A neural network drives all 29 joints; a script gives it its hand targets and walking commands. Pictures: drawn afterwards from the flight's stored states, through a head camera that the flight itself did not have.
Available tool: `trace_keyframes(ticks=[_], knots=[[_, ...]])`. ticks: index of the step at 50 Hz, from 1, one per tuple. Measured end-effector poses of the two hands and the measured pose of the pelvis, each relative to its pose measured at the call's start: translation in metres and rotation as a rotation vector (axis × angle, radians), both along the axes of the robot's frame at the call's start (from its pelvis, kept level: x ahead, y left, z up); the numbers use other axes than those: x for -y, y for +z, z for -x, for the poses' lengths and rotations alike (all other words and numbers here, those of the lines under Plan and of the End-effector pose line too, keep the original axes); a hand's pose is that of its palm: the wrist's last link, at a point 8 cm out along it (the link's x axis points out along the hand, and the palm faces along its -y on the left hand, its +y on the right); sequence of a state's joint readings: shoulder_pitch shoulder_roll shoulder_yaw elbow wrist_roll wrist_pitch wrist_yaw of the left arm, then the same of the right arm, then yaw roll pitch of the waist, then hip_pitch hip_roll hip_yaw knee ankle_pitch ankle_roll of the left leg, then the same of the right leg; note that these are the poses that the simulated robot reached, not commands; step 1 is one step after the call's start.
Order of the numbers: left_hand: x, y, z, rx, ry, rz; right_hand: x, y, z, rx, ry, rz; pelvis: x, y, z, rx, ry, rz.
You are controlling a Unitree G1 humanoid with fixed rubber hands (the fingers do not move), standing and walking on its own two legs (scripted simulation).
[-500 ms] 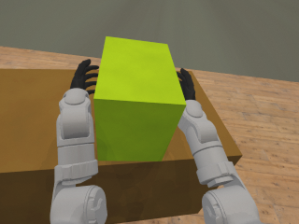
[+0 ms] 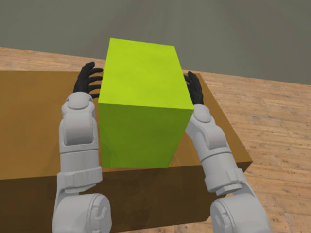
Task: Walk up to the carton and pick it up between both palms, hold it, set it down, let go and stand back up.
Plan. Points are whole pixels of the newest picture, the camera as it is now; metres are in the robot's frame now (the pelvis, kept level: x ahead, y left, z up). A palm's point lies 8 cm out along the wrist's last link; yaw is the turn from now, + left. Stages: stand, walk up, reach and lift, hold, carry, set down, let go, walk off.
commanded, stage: hold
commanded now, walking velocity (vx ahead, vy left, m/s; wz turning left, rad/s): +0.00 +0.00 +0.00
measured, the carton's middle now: (139, 104) +0.40 +0.02 +0.16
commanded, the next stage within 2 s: none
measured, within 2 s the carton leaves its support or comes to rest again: neither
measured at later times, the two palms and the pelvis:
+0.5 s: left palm (83, 95) +0.37 +0.15 +0.21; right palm (195, 103) +0.36 -0.12 +0.19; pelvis +0.00 +0.00 +0.00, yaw +0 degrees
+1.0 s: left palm (85, 94) +0.36 +0.14 +0.22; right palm (198, 104) +0.35 -0.12 +0.20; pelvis +0.00 +0.00 +0.00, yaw -1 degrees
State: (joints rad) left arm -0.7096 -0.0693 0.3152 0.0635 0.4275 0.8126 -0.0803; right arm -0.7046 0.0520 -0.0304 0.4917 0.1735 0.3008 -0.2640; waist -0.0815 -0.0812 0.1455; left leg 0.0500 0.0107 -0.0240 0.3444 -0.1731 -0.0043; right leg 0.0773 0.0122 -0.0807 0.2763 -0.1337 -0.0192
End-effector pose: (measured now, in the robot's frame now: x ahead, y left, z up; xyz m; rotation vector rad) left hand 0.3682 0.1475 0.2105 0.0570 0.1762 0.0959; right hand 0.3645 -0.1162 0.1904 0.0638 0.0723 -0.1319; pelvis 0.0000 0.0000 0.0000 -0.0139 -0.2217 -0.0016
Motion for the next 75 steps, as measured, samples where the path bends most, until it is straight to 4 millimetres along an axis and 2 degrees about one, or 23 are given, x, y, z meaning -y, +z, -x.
trace_keyframes(ticks=[40,46,53,61,75], knots=[[0.002,0.001,0.000,0.003,-0.003,0.003,0.002,0.002,0.000,0.004,-0.003,0.001,0.002,0.000,0.000,-0.001,0.001,-0.001],[0.005,0.014,0.011,0.066,0.001,-0.007,0.005,0.014,0.009,0.066,-0.002,-0.028,0.000,-0.001,-0.002,0.010,0.003,0.005],[0.010,0.011,0.011,0.018,0.000,-0.008,0.009,0.004,0.012,0.018,-0.007,-0.029,0.001,-0.001,0.000,0.026,-0.010,-0.006],[0.012,0.017,0.011,0.033,0.000,-0.001,0.011,0.009,0.012,0.033,-0.009,-0.026,0.004,-0.001,0.003,0.020,-0.018,-0.006],[0.008,0.014,0.009,0.027,0.001,0.009,0.008,0.010,0.009,0.028,-0.006,-0.023,0.007,-0.001,0.003,0.016,-0.005,-0.005]])
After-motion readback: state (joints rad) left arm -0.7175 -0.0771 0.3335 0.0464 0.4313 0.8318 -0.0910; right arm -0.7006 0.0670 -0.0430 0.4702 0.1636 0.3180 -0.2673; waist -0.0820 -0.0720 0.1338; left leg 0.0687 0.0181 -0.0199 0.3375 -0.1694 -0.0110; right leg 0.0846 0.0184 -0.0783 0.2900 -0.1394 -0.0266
